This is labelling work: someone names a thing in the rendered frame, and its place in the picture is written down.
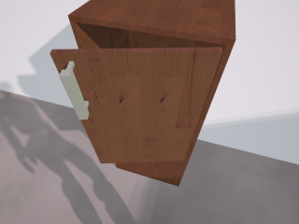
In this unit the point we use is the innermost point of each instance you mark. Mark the cupboard door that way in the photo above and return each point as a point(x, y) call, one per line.
point(144, 103)

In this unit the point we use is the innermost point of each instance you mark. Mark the handle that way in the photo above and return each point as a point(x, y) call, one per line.
point(72, 89)

